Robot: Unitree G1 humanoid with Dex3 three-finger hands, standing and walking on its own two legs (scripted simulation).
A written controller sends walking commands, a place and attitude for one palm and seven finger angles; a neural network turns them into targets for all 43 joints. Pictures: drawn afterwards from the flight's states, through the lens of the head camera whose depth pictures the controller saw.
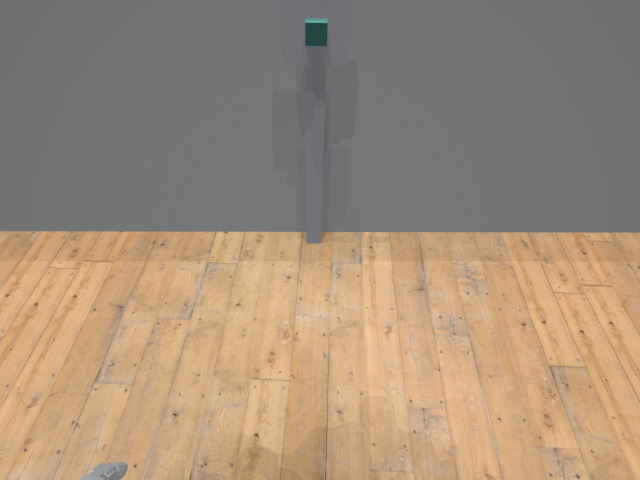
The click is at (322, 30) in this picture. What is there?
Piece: button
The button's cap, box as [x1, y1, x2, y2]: [305, 18, 327, 45]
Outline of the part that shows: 305,18 305,45 326,45 326,19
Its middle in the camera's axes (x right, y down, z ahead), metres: -0.01 -0.52 +0.98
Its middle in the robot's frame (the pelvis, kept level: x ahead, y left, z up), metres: +1.10 +0.08 +0.10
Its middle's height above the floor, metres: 0.87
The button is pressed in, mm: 0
